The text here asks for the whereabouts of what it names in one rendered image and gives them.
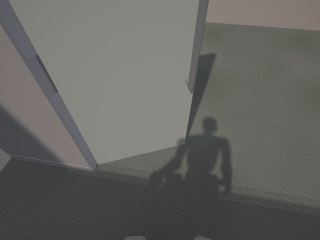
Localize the fridge door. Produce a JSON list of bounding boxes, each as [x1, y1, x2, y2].
[[8, 0, 209, 165]]

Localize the handle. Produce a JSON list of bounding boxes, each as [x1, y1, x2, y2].
[[185, 0, 207, 90]]

